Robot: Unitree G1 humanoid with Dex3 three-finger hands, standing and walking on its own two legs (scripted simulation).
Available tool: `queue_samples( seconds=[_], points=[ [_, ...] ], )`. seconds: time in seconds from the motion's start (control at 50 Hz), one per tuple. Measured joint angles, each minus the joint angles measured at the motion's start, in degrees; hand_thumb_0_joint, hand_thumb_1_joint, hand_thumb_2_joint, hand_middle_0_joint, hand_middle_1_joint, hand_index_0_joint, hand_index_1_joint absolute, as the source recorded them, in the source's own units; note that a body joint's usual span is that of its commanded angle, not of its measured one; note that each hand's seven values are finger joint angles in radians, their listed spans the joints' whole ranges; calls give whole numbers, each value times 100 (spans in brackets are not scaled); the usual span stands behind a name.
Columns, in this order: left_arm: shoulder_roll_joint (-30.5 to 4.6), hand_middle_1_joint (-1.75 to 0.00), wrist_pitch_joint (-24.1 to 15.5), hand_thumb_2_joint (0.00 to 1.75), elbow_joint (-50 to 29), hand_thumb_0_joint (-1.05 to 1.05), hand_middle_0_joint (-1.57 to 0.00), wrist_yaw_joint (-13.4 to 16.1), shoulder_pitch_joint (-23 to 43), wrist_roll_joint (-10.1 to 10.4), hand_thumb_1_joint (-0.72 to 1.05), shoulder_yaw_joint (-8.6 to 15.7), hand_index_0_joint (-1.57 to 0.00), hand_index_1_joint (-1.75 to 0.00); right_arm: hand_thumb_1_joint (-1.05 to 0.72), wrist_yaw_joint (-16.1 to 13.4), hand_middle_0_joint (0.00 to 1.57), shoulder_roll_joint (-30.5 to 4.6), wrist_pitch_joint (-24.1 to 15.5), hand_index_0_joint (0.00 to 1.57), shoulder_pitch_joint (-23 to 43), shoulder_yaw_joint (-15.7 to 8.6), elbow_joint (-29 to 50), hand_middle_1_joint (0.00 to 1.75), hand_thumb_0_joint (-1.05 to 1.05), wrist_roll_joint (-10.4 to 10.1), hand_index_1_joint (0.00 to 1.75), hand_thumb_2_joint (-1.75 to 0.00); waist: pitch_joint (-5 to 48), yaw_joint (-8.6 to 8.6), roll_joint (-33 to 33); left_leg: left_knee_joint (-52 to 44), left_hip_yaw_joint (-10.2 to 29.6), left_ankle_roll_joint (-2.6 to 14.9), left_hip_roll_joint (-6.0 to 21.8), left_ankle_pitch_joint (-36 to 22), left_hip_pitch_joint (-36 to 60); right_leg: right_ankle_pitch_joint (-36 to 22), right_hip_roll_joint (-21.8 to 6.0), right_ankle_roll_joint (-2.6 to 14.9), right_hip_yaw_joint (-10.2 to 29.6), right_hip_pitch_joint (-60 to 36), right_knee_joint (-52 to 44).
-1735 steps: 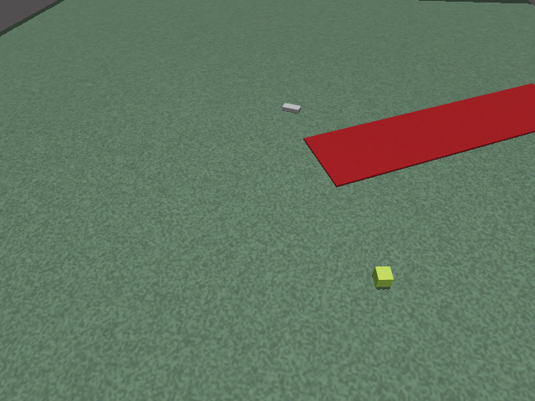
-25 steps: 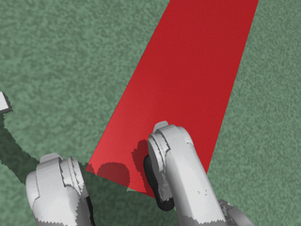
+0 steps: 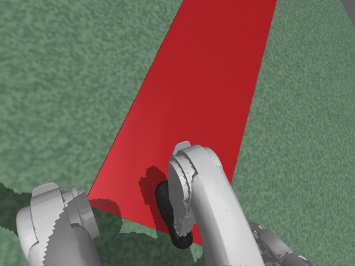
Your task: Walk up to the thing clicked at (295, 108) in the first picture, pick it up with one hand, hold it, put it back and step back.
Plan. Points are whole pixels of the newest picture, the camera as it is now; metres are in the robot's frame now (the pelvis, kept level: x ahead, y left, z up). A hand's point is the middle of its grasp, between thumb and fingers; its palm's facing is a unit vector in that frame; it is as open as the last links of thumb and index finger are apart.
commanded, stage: rest palm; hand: left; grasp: from above
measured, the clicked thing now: out of the picture +0.46 +0.37 -0.30
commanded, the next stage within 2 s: close in 1.20 s
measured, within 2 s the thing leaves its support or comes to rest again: neither
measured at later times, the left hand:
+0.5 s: hand out of the picture +0.45 +0.36 -0.26, palm faces -0.45 -0.17 -0.88, open 14.1 cm
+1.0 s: hand out of the picture +0.44 +0.35 -0.26, palm faces -0.44 -0.16 -0.89, open 14.0 cm
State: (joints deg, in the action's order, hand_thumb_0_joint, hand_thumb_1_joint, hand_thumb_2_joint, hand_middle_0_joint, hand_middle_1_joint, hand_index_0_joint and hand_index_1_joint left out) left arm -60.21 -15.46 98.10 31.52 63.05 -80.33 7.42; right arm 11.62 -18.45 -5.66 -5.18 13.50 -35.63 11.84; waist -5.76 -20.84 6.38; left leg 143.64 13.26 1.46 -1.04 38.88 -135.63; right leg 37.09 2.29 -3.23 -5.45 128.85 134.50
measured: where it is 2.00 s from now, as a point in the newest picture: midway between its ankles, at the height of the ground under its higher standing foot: (135, 249)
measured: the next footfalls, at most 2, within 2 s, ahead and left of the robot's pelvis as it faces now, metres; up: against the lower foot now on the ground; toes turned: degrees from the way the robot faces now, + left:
none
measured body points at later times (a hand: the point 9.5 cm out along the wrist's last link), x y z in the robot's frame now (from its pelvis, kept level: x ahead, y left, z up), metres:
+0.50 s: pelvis +0.01 +0.00 -0.01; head +0.29 +0.14 +0.31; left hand +0.47 +0.37 -0.21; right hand +0.06 -0.26 -0.05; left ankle +0.07 +0.12 -0.28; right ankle +0.13 -0.14 -0.27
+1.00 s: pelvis +0.00 +0.00 -0.01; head +0.28 +0.15 +0.31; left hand +0.46 +0.36 -0.21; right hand +0.07 -0.26 -0.05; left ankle +0.07 +0.12 -0.28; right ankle +0.13 -0.14 -0.27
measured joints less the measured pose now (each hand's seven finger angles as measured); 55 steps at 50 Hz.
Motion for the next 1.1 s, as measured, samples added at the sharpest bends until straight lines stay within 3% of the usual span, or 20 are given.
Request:
queue_samples(
  seconds=[0.2,0.44,0.6,0.8,1.1],
  points=[
    [-314,-104,245,97,229,0,-9,84,19,255,-49,130,-9,-103,-89,100,20,-23,-350,20,-319,299,-66,30,0,81,30,-90,-233,-165,52,223,81,0,95,92,-62,-34,112,-80,-33,125,144],
    [-428,-103,143,97,-118,0,-9,-149,-245,542,-51,260,-8,-102,-90,163,20,-129,-463,20,-291,387,22,30,0,113,30,-90,-450,-74,135,315,262,-99,75,260,57,48,96,-110,-171,11,167],
    [-448,-101,-70,99,-119,0,-9,-47,-290,501,-53,158,-8,-101,-90,180,20,-189,-427,20,-33,363,5,30,0,153,30,-90,-440,39,218,303,328,-137,63,294,146,62,79,-137,-227,-83,134],
    [-471,-101,-86,99,133,0,-9,173,-148,372,-52,-69,-8,-102,-90,204,20,-187,-518,20,167,359,0,30,0,182,30,-90,-448,27,278,321,337,-104,70,275,170,36,84,-123,-243,-135,117],
    [-586,-104,35,95,324,0,-10,380,-108,402,-48,28,-10,-103,-90,246,20,-224,-665,20,50,563,28,30,0,229,30,-90,-612,-107,345,352,341,-58,116,241,170,-48,99,-135,-258,-141,101]
  ],
)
